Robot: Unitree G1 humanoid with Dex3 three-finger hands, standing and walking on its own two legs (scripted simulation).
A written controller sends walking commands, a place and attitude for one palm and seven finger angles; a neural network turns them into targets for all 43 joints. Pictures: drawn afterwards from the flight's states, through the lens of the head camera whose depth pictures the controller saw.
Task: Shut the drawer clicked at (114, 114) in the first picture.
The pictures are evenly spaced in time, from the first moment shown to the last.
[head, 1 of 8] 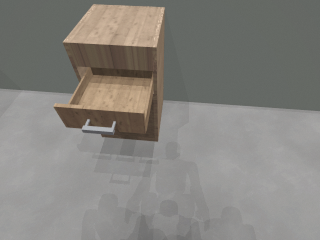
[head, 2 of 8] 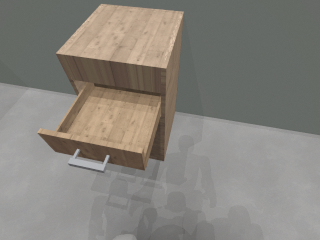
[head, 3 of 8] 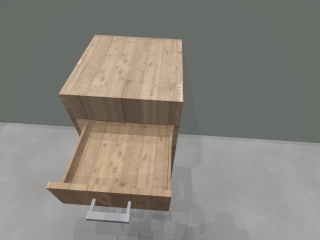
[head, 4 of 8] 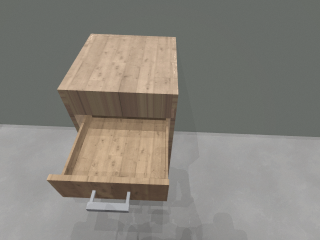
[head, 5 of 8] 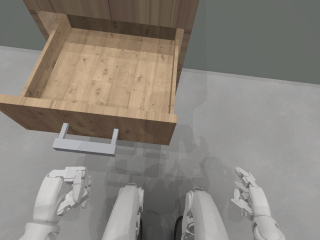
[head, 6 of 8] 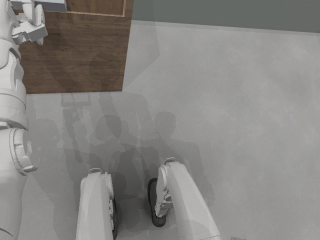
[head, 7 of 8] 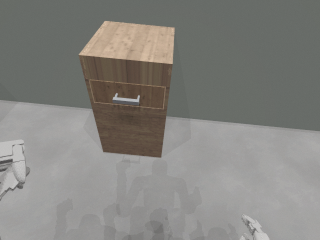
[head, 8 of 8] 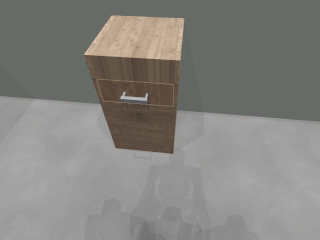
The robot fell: no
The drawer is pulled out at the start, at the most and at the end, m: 0.28 0.28 0.00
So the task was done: yes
